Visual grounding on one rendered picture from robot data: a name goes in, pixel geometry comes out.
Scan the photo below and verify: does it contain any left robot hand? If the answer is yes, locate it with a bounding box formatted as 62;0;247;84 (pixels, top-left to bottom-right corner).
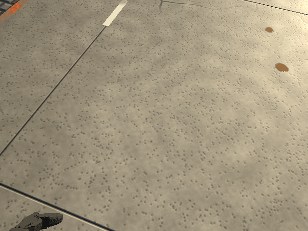
9;212;63;231

